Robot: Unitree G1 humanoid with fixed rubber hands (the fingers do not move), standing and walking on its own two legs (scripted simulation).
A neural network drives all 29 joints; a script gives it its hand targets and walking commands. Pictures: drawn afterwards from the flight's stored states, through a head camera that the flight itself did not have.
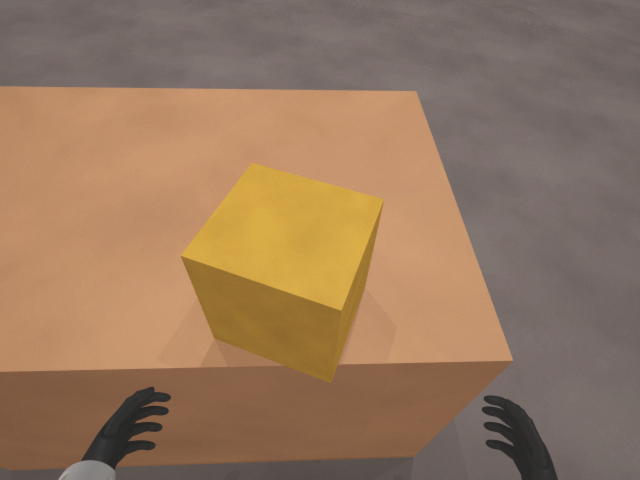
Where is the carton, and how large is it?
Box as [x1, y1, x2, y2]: [181, 163, 383, 382]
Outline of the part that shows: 251,163 182,253 182,260 214,338 330,382 364,288 383,199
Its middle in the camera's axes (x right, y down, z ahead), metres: -0.04 +0.05 +0.54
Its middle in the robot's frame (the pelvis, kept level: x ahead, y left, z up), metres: +0.39 +0.07 +0.02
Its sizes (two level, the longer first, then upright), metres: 0.187 0.172 0.206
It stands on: a pedestal, 0.69 m high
